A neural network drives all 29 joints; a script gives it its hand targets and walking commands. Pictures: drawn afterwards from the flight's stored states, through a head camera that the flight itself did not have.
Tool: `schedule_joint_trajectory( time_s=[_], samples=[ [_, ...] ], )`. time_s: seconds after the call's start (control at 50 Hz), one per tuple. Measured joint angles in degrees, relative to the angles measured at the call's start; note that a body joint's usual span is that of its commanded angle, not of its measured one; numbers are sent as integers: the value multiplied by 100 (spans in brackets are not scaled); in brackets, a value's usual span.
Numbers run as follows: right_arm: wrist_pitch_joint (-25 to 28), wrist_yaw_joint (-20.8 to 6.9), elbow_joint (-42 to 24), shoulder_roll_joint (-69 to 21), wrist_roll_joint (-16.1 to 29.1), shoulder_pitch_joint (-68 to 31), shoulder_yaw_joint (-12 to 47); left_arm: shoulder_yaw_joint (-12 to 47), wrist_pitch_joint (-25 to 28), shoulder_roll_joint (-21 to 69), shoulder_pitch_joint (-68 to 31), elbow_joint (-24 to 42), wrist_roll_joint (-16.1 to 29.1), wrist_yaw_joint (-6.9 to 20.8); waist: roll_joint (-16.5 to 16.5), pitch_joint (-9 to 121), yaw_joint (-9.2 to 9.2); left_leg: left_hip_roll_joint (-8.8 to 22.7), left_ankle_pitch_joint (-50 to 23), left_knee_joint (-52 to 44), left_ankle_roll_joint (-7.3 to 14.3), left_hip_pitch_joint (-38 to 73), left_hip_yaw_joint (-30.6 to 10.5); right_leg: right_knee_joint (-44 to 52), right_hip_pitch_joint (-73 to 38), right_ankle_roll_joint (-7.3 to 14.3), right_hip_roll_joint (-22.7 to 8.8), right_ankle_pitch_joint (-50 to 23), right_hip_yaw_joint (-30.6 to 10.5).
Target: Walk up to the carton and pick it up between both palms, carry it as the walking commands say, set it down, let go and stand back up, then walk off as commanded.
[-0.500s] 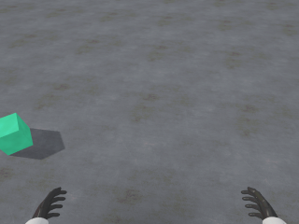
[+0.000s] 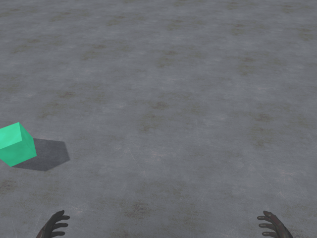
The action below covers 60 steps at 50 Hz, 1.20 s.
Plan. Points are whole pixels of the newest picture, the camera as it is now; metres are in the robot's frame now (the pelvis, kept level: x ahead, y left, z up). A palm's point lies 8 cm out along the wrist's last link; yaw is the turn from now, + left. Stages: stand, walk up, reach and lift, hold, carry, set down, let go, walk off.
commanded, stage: stand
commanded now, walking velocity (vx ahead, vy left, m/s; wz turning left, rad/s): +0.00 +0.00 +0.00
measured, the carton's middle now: (14, 144) +0.79 +1.03 -0.67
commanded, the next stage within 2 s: walk up in 0.42 s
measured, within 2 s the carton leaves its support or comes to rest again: neither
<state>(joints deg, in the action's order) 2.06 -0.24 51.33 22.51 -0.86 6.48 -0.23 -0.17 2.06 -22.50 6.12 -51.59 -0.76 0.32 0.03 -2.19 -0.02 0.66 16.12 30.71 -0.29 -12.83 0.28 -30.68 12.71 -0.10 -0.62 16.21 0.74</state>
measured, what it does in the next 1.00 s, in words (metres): lifts its left foot, turning left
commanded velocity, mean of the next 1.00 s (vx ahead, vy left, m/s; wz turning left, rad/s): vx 0.01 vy -0.01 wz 0.21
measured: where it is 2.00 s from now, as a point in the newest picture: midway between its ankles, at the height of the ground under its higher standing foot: outside the picture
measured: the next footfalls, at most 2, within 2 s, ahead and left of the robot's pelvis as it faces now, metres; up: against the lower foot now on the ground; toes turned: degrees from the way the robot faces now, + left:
left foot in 1.04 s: -0.01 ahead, +0.14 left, +0.00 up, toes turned +24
right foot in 1.46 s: +0.20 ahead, -0.02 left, +0.00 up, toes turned +24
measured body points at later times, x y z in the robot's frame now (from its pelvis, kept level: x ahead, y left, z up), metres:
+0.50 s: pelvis +0.00 +0.00 +0.01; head +0.00 +0.00 +0.46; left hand +0.11 +0.31 -0.10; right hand +0.11 -0.32 -0.10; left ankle +0.01 +0.12 -0.73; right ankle +0.00 -0.12 -0.73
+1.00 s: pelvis -0.03 +0.00 +0.00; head +0.01 +0.02 +0.45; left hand -0.04 +0.29 -0.14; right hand +0.18 -0.22 -0.12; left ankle -0.04 +0.12 -0.71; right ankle +0.00 -0.13 -0.73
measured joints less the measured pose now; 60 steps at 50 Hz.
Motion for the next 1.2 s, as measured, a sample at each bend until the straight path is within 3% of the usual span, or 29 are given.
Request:
schedule_joint_trajectory(
  time_s=[0.44, 0.62, 0.7, 0.74, 0.8, 0.84, 0.88, 0.98, 1.04, 1.06, 1.1, 1.14, 1.2],
  samples=[
    [-49, 5, 746, 11, 9, -136, 11, 26, -46, -17, -124, -722, 4, -7, 3, -4, -2, 2, -473, -861, -19, 441, 1, 850, -436, -12, 2, -467, 1],
    [-118, 26, 788, 9, 8, -69, -56, -24, -153, -9, -161, -789, -4, 21, 3, 13, -35, -9, -514, -916, -15, 422, -62, 777, -398, -20, -45, -290, 113],
    [-380, -42, 435, -87, -25, 197, -375, -137, -349, 106, -294, -331, 38, -119, -6, -139, -93, -118, -417, -470, -44, 11, -377, -56, -30, -65, -141, 488, 269],
    [-451, -63, 288, -141, -6, 247, -426, -132, -324, 203, -257, -168, 31, -186, 21, -218, -54, -163, -328, -85, -90, -284, -470, 177, -11, -1, -171, -134, 345],
    [-569, -71, 93, -287, -1, 196, -453, -142, -333, 422, -54, -97, -47, -223, 73, -345, -37, -140, 890, 1698, -192, -1026, -162, -10, 85, 51, -279, -104, 560],
    [-609, -112, -45, -353, 5, 148, -415, -181, -363, 566, 78, -140, -75, -225, 89, -389, -11, -77, 1100, 2589, -263, -1372, 31, 58, 41, 22, -385, -21, 700],
    [-630, -162, -140, -410, 30, 76, -378, -213, -369, 674, 176, -182, -91, -226, 78, -413, 20, 14, 1030, 2890, -335, -1512, 174, 134, 6, -20, -502, -52, 846],
    [-644, -257, -244, -562, 106, -151, -297, -319, -354, 762, 411, -179, -159, -200, -11, -408, 100, 184, 888, 1555, -314, -1039, 360, -14, 17, -165, -788, 19, 1199],
    [-585, -250, -293, -616, 100, -176, -262, -378, -385, 696, 537, -151, -148, -153, -67, -326, 136, 186, 416, 502, -131, -514, 432, -449, 152, -307, -971, 248, 1367],
    [-565, -280, -310, -650, 48, -163, -267, -385, -387, 639, 571, -156, -150, -147, -153, -316, 111, 101, 114, 492, -1, -537, 438, -825, 289, -326, -1059, 705, 1279],
    [-563, -351, -351, -687, 9, -8, -240, -386, -483, 571, 568, -163, -159, -143, -225, -269, 40, -55, 121, 651, 206, -618, 378, -1903, 749, -386, -939, 1340, 745],
    [-514, -309, -285, -713, 19, 262, -245, -382, -450, 566, 483, -109, -164, -77, -174, -215, -8, -126, 109, 412, 300, -480, 281, -2728, 1174, -423, -743, 1166, 467],
    [-368, -242, -92, -733, 15, 702, -281, -345, -269, 562, 386, -40, -169, 32, -51, -91, -107, -165, -164, -250, 334, -102, 126, -2979, 1469, -449, -596, 629, 410]
  ],
)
